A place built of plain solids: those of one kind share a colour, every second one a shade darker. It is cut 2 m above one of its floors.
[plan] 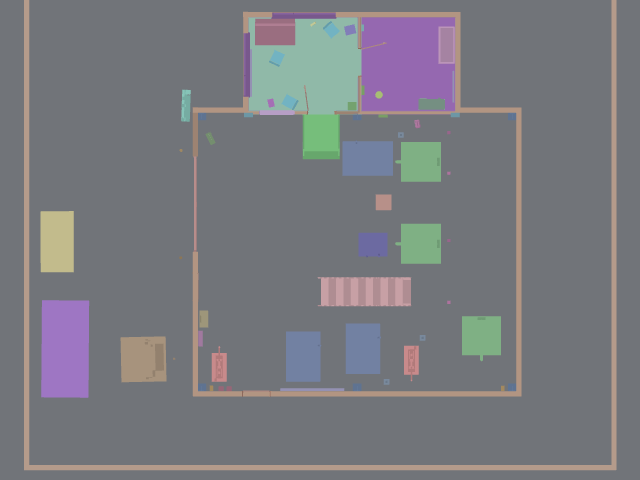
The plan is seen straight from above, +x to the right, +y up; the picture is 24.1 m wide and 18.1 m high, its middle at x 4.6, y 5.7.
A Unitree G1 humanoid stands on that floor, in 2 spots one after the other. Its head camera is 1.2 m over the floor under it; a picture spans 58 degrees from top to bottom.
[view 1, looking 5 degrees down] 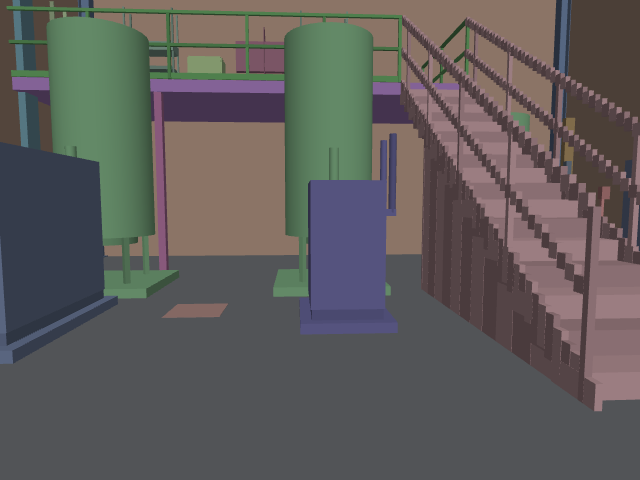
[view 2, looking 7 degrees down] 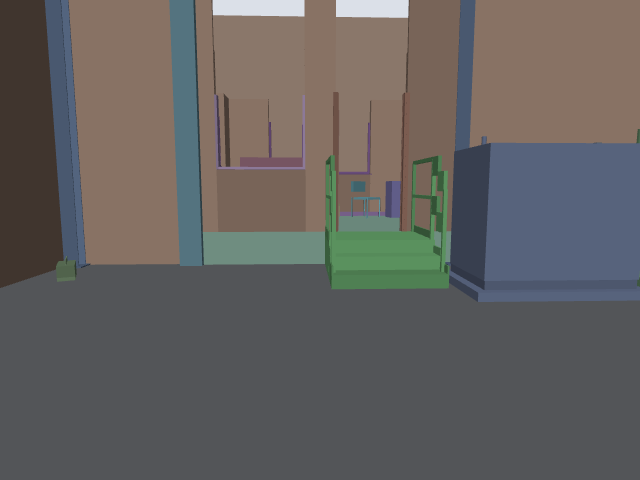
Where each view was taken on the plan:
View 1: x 2.20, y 6.00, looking -3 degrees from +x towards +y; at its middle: cabinet_dryer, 3.97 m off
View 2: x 3.64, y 3.75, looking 88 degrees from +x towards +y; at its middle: raised_floor_control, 6.74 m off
